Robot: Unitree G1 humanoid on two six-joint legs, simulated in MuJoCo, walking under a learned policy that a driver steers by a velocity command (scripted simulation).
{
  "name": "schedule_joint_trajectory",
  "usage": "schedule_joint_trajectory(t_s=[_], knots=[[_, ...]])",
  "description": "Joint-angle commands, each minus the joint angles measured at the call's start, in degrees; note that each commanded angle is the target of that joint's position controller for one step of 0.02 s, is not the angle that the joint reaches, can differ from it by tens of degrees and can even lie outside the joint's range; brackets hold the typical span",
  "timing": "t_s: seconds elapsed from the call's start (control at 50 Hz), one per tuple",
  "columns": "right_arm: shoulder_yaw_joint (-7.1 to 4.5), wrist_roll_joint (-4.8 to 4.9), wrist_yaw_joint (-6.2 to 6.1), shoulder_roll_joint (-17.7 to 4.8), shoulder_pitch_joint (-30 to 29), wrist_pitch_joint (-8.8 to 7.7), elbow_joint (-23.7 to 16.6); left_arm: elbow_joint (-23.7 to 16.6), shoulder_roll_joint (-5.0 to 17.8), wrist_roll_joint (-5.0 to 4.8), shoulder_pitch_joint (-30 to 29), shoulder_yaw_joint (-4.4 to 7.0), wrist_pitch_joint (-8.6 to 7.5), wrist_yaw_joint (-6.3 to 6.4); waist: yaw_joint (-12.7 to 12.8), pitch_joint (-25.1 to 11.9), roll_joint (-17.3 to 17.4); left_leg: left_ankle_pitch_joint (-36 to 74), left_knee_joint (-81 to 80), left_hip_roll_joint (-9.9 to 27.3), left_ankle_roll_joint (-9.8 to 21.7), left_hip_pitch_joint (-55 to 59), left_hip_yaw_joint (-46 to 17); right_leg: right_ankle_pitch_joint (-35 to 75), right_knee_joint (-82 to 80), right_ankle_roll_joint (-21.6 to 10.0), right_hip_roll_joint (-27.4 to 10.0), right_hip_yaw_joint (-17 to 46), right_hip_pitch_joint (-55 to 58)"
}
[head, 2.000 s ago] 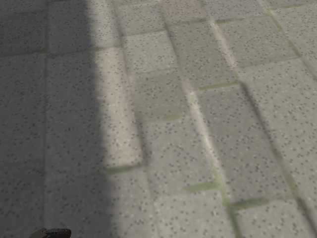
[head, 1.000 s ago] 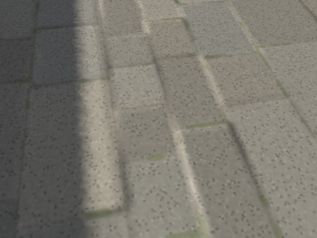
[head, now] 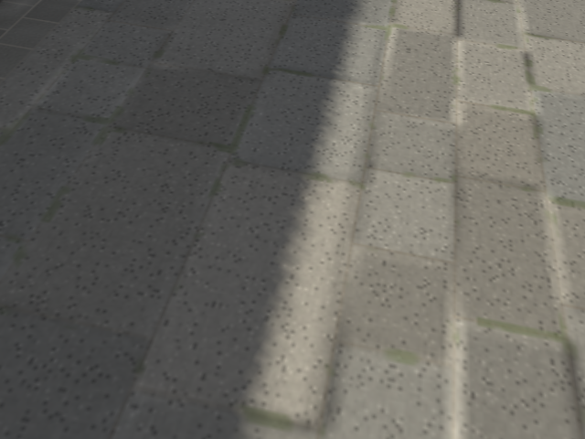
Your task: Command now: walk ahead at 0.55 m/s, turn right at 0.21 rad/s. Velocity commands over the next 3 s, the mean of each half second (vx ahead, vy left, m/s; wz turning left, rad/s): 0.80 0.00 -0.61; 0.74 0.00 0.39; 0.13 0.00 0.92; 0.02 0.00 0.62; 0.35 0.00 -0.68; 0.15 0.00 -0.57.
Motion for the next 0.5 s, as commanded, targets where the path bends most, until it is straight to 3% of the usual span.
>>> schedule_joint_trajectory(t_s=[0.02, 0.08, 0.16, 0.24, 0.28, 0.32, 0.34, 0.36, 0.38, 0.4, 0.42, 0.44, 0.46, 0.48, 0.5], knots=[[-3.4, -0.27, -0.13, -10.9, 4.9, -1.95, -0.5, -6.5, 4.5, -0.72, -8.9, 0.47, -2.36, -0.54, -5.2, 4.7, 9.3, -18.8, -13.7, 19.1, 7.7, 11.1, -13.9, 1.6, -1.0, -1.0, -2.2, 3.3, -17.6], [-3.28, -0.31, 0.19, -9.9, 4.6, -3.04, 0.4, -6.9, 3.7, -1.01, -7.0, 0.33, -2.68, -0.76, -4.7, 6.4, 7.6, -14.4, -14.6, 20.3, 6.9, 13.6, -9.1, 3.5, 1.0, -0.9, -2.2, 5.7, -22.4], [-3.42, -0.2, 0.74, -9.3, 3.8, -3.71, 1.9, -7.8, 2.1, -0.93, -6.0, -0.64, -2.59, -1.79, -4.1, 7.6, 5.8, -7.0, -15.8, 20.3, 5.5, 13.9, -0.4, 6.2, 2.0, -1.1, -4.5, 3.4, -22.9], [-4.07, 0.13, 1.16, -10.1, 4.6, -3.23, 4.2, -9.8, 0.4, -1.26, -9.2, -2.23, -2.68, -3.09, -4.9, 10.5, 4.0, 0.3, -16.3, 19.5, 3.7, 14.5, 8.3, 6.4, -1.8, -4.0, -6.0, -0.3, -20.9], [-4.48, 0.22, 1.28, -11.0, 4.0, -2.45, 4.8, -10.5, 0.7, -1.5, -9.4, -2.58, -2.62, -3.51, -4.1, 11.0, 3.6, 8.5, -14.5, 18.5, 2.9, 14.2, 12.4, 3.6, -4.7, -6.3, -4.8, -3.6, -16.2], [-5.09, 0.19, 0.92, -13.5, 2.6, -1.7, 4.7, -9.9, 3.7, -1.64, -3.9, -1.34, -2.24, -3.11, -0.3, 5.9, 6.6, 42.0, -4.4, 17.6, 2.1, 13.4, 15.4, -2.2, -3.4, -9.1, 1.2, -9.3, -3.5], [-5.13, 0.18, 0.64, -14.4, 1.6, -1.12, 4.5, -8.2, 6.6, -2.17, 5.1, 0.26, -1.92, -2.64, 5.2, 0.0, 7.9, 57.9, 8.3, 16.7, 1.3, 11.4, 17.0, -4.5, -2.4, -10.8, 5.4, -11.7, 8.7], [-4.52, 0.22, 0.34, -13.5, 1.0, -1.36, 3.8, -4.7, 11.7, -2.51, 19.0, 3.0, -1.23, -1.94, 12.6, -7.7, 6.4, 59.5, 26.1, 14.6, -0.8, 1.6, 17.3, -3.8, -4.0, -13.3, 8.5, -10.1, 30.3], [-1.91, -1.2, 0.5, -5.5, 3.0, -2.71, 3.0, -1.8, 16.3, -2.89, 26.1, 4.28, -0.29, -0.68, 12.2, -8.9, -6.9, 13.4, 48.6, 9.4, -4.3, -17.4, 14.5, -10.0, -6.8, -15.3, 1.8, 5.7, 46.5], [0.37, 0.21, 1.27, 0.5, 7.3, -5.44, -1.6, -4.7, 20.5, -1.92, 21.8, 4.28, -1.27, -0.88, 3.9, -19.6, -21.9, -19.2, 68.5, -2.3, -5.8, -35.1, 1.9, -39.5, -26.5, -27.5, -11.4, 46.6, 57.1], [-0.94, 1.93, 1.26, -8.6, -2.2, -7.51, -2.7, -6.5, 13.7, -1.32, 22.2, 2.58, -2.46, -1.42, 9.7, -19.6, -8.4, -12.9, 68.2, 1.0, -2.9, -39.2, -6.9, -44.4, -35.6, -22.9, -13.1, 52.8, 56.4], [-1.33, 3.66, 1.13, -9.3, -6.7, -8.44, -4.5, -5.7, 12.4, -0.4, 21.4, 2.28, -3.31, -1.43, 8.6, -9.8, -4.9, -9.0, 66.0, 2.0, -1.9, -42.8, -5.4, -38.6, -36.6, -21.2, -13.0, 49.8, 49.6], [-0.59, 2.93, 0.63, -7.6, -5.1, -8.65, -3.2, -5.9, 10.9, 0.15, 17.4, 1.6, -3.87, -1.44, 4.9, -5.8, 3.1, -5.6, 61.1, 5.7, -1.5, -39.3, -4.9, -29.4, -35.3, -19.7, -12.7, 42.6, 39.8], [-0.58, 1.67, 0.43, -6.9, -2.6, -8.07, -1.9, -7.0, 8.4, 0.91, 12.2, 0.78, -4.13, -1.27, 1.7, -3.5, 4.0, -2.2, 56.8, 8.4, -1.6, -34.3, -4.9, -22.4, -33.4, -19.2, -10.7, 35.0, 30.9], [-0.74, 1.94, 0.83, -6.6, 1.0, -6.77, -0.3, -8.1, 6.2, 1.95, 8.6, -0.13, -4.29, -1.09, -0.8, -1.5, 0.7, 0.1, 55.5, 10.5, -1.6, -30.5, -5.0, -19.2, -33.7, -18.7, -8.4, 29.2, 24.3]])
